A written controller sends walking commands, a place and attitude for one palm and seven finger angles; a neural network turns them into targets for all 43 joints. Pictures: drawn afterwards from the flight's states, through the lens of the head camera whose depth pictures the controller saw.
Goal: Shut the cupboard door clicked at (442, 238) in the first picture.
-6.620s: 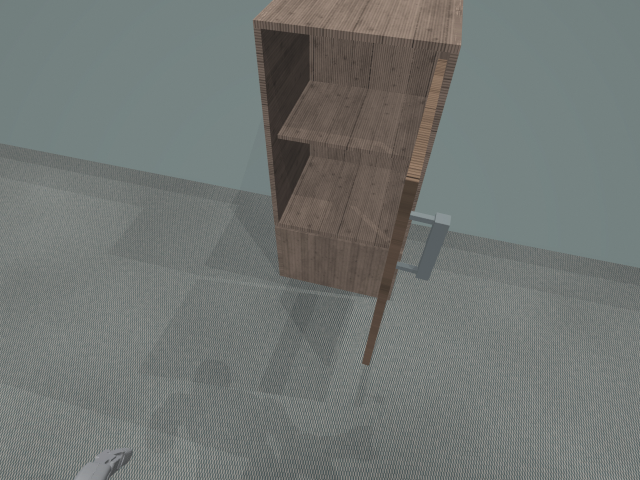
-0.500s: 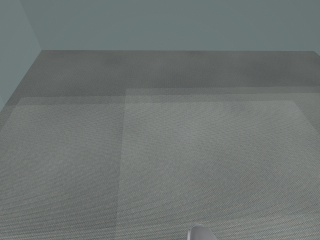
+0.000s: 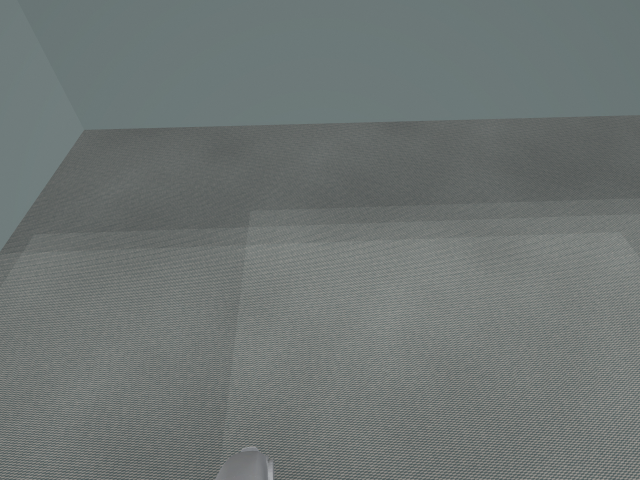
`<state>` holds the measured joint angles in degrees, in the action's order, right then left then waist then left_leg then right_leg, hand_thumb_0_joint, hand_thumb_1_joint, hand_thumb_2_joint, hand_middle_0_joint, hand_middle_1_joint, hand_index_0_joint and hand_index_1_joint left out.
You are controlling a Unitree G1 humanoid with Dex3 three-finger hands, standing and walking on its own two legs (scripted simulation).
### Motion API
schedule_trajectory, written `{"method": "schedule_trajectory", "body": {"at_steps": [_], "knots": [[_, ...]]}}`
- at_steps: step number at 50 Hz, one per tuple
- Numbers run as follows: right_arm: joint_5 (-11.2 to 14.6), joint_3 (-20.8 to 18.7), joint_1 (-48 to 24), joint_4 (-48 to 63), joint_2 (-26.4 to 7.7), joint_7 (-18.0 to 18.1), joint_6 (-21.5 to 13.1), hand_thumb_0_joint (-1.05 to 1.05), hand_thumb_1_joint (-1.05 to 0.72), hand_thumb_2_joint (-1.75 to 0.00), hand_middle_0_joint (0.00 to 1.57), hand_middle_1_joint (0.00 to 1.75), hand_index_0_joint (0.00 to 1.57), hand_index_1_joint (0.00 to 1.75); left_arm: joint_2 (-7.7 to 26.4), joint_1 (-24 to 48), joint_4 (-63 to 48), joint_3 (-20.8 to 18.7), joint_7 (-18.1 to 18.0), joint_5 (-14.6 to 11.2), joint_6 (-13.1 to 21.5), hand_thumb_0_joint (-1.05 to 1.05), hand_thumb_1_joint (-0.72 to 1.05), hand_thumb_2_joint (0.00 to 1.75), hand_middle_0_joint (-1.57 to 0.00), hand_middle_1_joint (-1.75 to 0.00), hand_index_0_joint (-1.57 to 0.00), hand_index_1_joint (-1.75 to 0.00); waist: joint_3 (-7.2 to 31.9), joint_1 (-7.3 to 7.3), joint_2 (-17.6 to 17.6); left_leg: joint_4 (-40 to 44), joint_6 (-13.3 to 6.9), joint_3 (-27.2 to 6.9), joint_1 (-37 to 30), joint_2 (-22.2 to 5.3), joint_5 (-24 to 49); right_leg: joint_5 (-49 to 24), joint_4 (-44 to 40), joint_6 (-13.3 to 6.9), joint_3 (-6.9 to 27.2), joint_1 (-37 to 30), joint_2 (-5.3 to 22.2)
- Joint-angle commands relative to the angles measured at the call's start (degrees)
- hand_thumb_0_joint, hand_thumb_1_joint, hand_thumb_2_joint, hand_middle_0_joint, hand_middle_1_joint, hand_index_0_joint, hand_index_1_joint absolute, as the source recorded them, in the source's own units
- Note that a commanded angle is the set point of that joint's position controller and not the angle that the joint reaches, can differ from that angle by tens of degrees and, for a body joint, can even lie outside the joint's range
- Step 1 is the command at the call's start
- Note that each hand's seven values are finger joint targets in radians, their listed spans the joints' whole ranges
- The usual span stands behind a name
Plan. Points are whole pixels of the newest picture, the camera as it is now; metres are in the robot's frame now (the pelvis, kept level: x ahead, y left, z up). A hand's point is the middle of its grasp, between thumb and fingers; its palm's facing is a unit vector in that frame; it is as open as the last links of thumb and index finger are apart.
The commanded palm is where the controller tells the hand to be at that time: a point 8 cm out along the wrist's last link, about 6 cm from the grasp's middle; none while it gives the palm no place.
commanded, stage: walk to a spot facing it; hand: left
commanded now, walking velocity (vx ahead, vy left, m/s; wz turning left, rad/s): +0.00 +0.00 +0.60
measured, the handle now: out of the picture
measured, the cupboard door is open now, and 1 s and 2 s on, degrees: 87 87 87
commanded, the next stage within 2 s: none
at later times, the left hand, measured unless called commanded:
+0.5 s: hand out of the picture +0.14 +0.28 -0.18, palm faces +0.31 -0.93 -0.21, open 7.4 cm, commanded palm none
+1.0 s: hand out of the picture +0.07 +0.20 -0.15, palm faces +0.52 -0.80 -0.30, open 7.4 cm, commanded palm none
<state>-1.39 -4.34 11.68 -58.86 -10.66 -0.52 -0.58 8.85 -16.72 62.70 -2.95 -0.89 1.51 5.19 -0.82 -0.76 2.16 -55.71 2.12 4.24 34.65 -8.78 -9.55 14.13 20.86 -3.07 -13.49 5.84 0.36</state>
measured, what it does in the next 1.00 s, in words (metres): walks ahead, turning left: left foot, then right foot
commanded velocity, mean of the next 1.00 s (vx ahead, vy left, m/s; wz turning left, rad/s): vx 0.00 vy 0.00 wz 0.60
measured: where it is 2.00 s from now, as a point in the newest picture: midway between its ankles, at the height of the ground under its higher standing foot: outside the picture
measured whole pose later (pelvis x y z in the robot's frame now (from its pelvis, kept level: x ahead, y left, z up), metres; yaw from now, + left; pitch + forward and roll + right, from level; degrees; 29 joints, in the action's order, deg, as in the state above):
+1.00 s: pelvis +0.11 -0.01 +0.00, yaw +33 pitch +1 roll +2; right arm -1.3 -6.5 14.4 -53.6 -14.9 -1.6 4.8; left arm 10.8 -12.7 51.5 -2.5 -1.6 1.0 -1.4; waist -3.0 -2.4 2.0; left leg -65.1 4.4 -1.3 33.4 2.6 -19.8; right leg 17.1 25.7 -0.3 -5.8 9.3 3.8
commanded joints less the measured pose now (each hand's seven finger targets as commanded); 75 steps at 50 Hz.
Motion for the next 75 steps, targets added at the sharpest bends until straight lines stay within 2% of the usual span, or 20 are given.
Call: {"method": "schedule_trajectory", "body": {"at_steps": [1, 6, 8, 9, 10, 11, 14, 21, 35, 39, 40, 41, 42, 45, 54, 60, 62, 64, 70, 75], "knots": [[0.2, 1.3, -1.7, 3.4, 0.9, -1.0, -0.3, 0.00, -0.90, -0.90, 0.20, 0.30, 0.20, 0.30, 5.5, -4.9, -1.2, -0.1, -0.5, -0.2, 0.3, 0.00, 0.90, 0.90, -0.20, -0.30, -0.20, -0.30, -5.7, 1.29, -8.3, 9.5, -0.1, 2.0, -1.1, 0.9, 2.4, -29.7, -7.2, -3.2, 3.8, 0.9, 15.8], [0.0, 1.2, -4.2, 5.9, -1.7, -1.0, -0.1, 0.00, -0.90, -0.90, 0.20, 0.30, 0.20, 0.30, 8.8, -6.2, -1.9, -1.1, -1.0, 0.0, -1.2, 0.00, 0.90, 0.90, -0.20, -0.30, -0.20, -0.30, -3.1, 1.55, -8.1, 16.4, -2.2, 4.9, -7.0, 4.3, -2.3, -43.0, 3.3, -1.5, 1.9, -5.5, 18.8], [-0.3, 0.2, 4.1, 4.5, -4.7, -0.5, -0.2, 0.00, -0.90, -0.90, 0.20, 0.30, 0.20, 0.30, 10.2, -4.7, -3.1, -1.7, -1.1, -0.3, -1.7, 0.00, 0.90, 0.90, -0.20, -0.30, -0.20, -0.30, 2.7, -2.58, -6.7, 23.3, -3.2, 4.7, -18.7, 7.1, 2.2, -44.0, 18.4, 0.8, -0.3, -4.3, 17.8], [-0.7, -0.9, 10.0, 3.6, -9.1, -0.2, -0.5, 0.00, -0.90, -0.90, 0.20, 0.30, 0.20, 0.30, 9.4, -4.3, -4.3, -1.9, -0.8, -0.9, -2.0, 0.00, 0.90, 0.90, -0.20, -0.30, -0.20, -0.30, 7.6, -4.90, 2.0, 27.0, -5.5, -1.9, -31.3, 1.7, 20.8, -29.0, 31.7, 3.8, -1.7, 4.6, 13.8], [-0.3, -2.1, 13.7, 3.6, -15.3, 0.4, -0.9, 0.00, -0.90, -0.90, 0.20, 0.30, 0.20, 0.30, 6.6, -6.0, -6.4, -1.4, -0.3, -2.2, -2.3, 0.00, 0.90, 0.90, -0.20, -0.30, -0.20, -0.30, 12.8, -4.99, 18.9, 27.8, -14.7, -23.8, -43.0, -15.5, 54.6, 20.1, 49.9, 7.8, 0.5, 22.2, 3.9], [1.1, -1.6, 13.4, 2.9, -16.0, 0.9, -0.3, 0.00, -0.90, -0.90, 0.20, 0.30, 0.20, 0.30, 8.0, -4.1, -7.9, -1.3, -0.8, -1.6, -3.1, 0.00, 0.90, 0.90, -0.20, -0.30, -0.20, -0.30, 17.0, -4.72, 12.3, 29.3, -18.4, -24.5, -42.6, -17.8, 53.3, 24.1, 55.7, 6.7, 9.8, 22.8, 3.9], [0.7, -0.8, 1.7, 7.0, -10.7, 1.6, -0.5, 0.00, -0.90, -0.90, 0.20, 0.30, 0.20, 0.30, 6.3, -0.2, -7.8, -2.0, -0.6, -0.7, -4.2, 0.00, 0.90, 0.90, -0.20, -0.30, -0.20, -0.30, 7.5, -0.96, 3.4, 35.0, -13.4, -18.9, -27.9, -10.8, 22.9, 12.4, 55.0, 7.6, 12.6, 26.4, 7.6], [0.4, -1.3, -1.6, 8.4, -9.6, 1.2, 0.2, 0.00, -0.90, -0.90, 0.20, 0.30, 0.20, 0.30, 6.6, -0.7, -9.4, -3.1, -0.5, -0.1, -7.0, 0.00, 0.90, 0.90, -0.20, -0.30, -0.20, -0.30, 4.0, 1.25, 3.0, 42.1, -10.2, -18.5, -17.1, -4.0, -2.4, 3.9, 46.0, 8.4, 13.3, 22.9, 6.2], [-0.2, -3.3, 3.8, 9.2, -12.6, 0.9, 1.9, 0.00, -0.90, -0.90, 0.20, 0.30, 0.20, 0.30, 8.2, 8.3, -16.8, -2.6, -0.9, -0.8, -6.7, 0.00, 0.90, 0.90, -0.20, -0.30, -0.20, -0.30, 7.6, -1.84, 6.7, 38.9, -12.7, -33.1, -25.2, -2.3, 2.6, 12.6, 25.8, 7.3, 15.1, 19.0, 0.8], [0.0, -3.7, -0.2, 10.6, -12.4, 0.4, 2.8, 0.00, -0.90, -0.90, 0.20, 0.30, 0.20, 0.30, 9.6, 0.2, -15.0, -3.0, -1.1, -1.5, -6.7, 0.00, 0.90, 0.90, -0.20, -0.30, -0.20, -0.30, 7.7, 1.84, 6.0, 38.4, -6.4, -29.2, -15.0, 3.4, -0.8, 6.1, 5.0, 5.1, 12.3, 1.2, -1.3], [0.5, -3.6, -0.8, 11.0, -10.7, 0.2, 3.1, 0.00, -0.90, -0.90, 0.20, 0.30, 0.20, 0.30, 11.6, -2.7, -14.4, -3.6, -1.4, -1.3, -6.4, 0.00, 0.90, 0.90, -0.20, -0.30, -0.20, -0.30, 8.0, 3.14, 1.7, 33.5, -2.7, -25.5, -8.0, 6.6, -6.6, 3.3, -4.1, 3.2, 14.7, -7.1, 2.7], [1.2, -3.3, 0.5, 11.6, -6.5, 0.2, 3.3, 0.00, -0.90, -0.90, 0.20, 0.30, 0.20, 0.30, 16.7, -2.0, -15.4, -4.5, -1.7, -0.2, -6.0, 0.00, 0.90, 0.90, -0.20, -0.30, -0.20, -0.30, 6.4, 3.24, -13.8, 17.1, 1.2, -15.2, 4.1, 13.9, -16.5, 12.4, -12.2, -2.7, 31.4, -11.4, 19.0], [0.2, -3.7, 0.0, 12.0, -8.3, 0.5, 2.9, 0.00, -0.90, -0.90, 0.20, 0.30, 0.20, 0.30, 18.0, 4.5, -17.3, -3.6, -2.0, -0.1, -6.4, 0.00, 0.90, 0.90, -0.20, -0.30, -0.20, -0.30, 1.1, 1.94, -16.8, 1.6, 1.8, -9.3, 7.1, 15.3, -21.3, 10.6, -12.7, -6.9, 36.9, 0.4, 28.9], [-0.3, -3.6, 3.1, 9.3, -8.5, -0.5, 4.3, 0.00, -0.90, -0.90, 0.20, 0.30, 0.20, 0.30, 12.2, 14.3, -19.4, -2.3, -1.8, -0.8, -5.2, 0.00, 0.90, 0.90, -0.20, -0.30, -0.20, -0.30, -2.4, -3.58, -9.3, -13.9, 1.5, -8.9, 0.2, 10.0, -12.2, -3.2, -8.5, -3.4, 21.8, 10.8, 19.2], [0.3, -1.3, -7.6, 12.0, -6.8, -1.2, 4.1, 0.00, -0.90, -0.90, 0.20, 0.30, 0.20, 0.30, 13.8, -2.3, -13.2, -2.2, -1.3, 0.1, -4.8, 0.00, 0.90, 0.90, -0.20, -0.30, -0.20, -0.30, -0.7, 3.63, -14.1, -0.1, 3.1, -1.4, -0.8, 8.0, -15.1, -34.5, 2.3, -2.7, 11.4, -5.7, 18.5], [0.8, -0.4, -7.5, 12.2, -7.3, -1.0, 3.0, 0.00, -0.90, -0.90, 0.20, 0.30, 0.20, 0.30, 16.5, -1.8, -13.2, -3.2, -1.0, 0.2, -5.5, 0.00, 0.90, 0.90, -0.20, -0.30, -0.20, -0.30, 2.8, 3.45, -18.3, 18.9, 0.8, 3.4, -13.5, 10.0, -13.1, -40.6, 9.2, -1.2, 7.3, -5.9, 19.0], [0.4, -1.2, -0.9, 10.8, -10.7, -0.8, 2.2, 0.00, -0.90, -0.90, 0.20, 0.30, 0.20, 0.30, 16.6, 0.1, -13.7, -3.4, -0.7, -0.7, -5.6, 0.00, 0.90, 0.90, -0.20, -0.30, -0.20, -0.30, 7.1, -0.76, -13.1, 32.1, -0.8, 1.8, -27.2, 9.2, 0.9, -35.6, 21.3, 2.6, 3.6, 0.0, 18.0], [1.0, -4.1, 7.6, 9.4, -22.1, 0.0, 1.4, 0.00, -0.90, -0.90, 0.20, 0.30, 0.20, 0.30, 10.4, 4.3, -18.2, -1.4, -0.1, -1.2, -5.6, 0.00, 0.90, 0.90, -0.20, -0.30, -0.20, -0.30, 13.3, -5.66, 14.7, 31.1, -13.0, -27.2, -46.7, -14.8, 47.9, 23.8, 44.7, 8.9, 6.1, 28.3, 6.8], [0.5, -1.5, -4.4, 11.7, -14.4, 1.2, 1.3, 0.00, -0.90, -0.90, 0.20, 0.30, 0.20, 0.30, 11.5, 4.7, -15.3, -2.5, 0.2, -0.5, -7.1, 0.00, 0.90, 0.90, -0.20, -0.30, -0.20, -0.30, 2.2, 0.06, 8.1, 33.9, -10.2, -15.0, -27.9, -3.4, 28.9, 9.1, 47.6, 8.9, 12.4, 25.7, 7.0], [0.6, -1.6, -1.3, 11.3, -14.3, 1.1, 1.1, 0.00, -0.90, -0.90, 0.20, 0.30, 0.20, 0.30, 11.5, 6.5, -16.1, -2.3, -0.1, -0.4, -7.1, 0.00, 0.90, 0.90, -0.20, -0.30, -0.20, -0.30, 3.0, -0.32, 5.9, 34.7, -10.9, -18.0, -29.2, -2.8, 26.9, 6.2, 43.9, 9.9, 13.5, 26.1, 5.7]]}}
